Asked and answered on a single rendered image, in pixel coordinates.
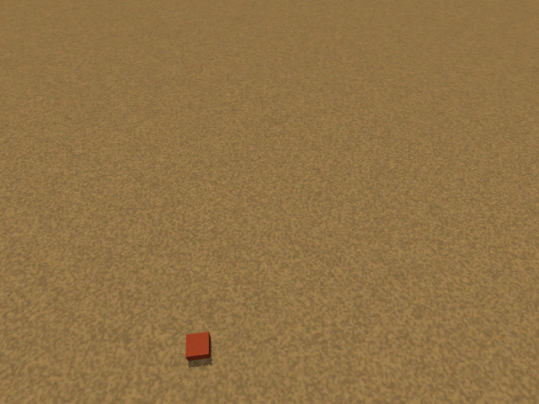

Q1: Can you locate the small box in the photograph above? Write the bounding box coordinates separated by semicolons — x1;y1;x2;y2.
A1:
185;332;211;361

